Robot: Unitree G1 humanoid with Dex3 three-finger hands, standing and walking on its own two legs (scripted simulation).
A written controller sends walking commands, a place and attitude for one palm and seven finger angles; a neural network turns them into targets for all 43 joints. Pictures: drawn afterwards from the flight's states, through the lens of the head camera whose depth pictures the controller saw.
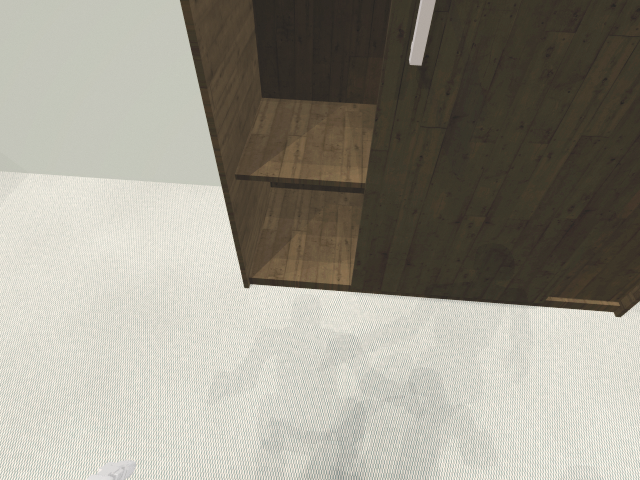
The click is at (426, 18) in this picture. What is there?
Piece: wardrobe's sliding door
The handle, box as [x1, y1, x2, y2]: [409, 0, 435, 65]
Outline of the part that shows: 435,0 420,0 413,40 411,44 411,51 409,57 410,64 421,65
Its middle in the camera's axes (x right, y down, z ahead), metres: +0.18 -0.42 +0.69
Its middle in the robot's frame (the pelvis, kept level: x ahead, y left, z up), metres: +0.83 -0.13 +0.24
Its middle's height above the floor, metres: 1.01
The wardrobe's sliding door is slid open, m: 0.38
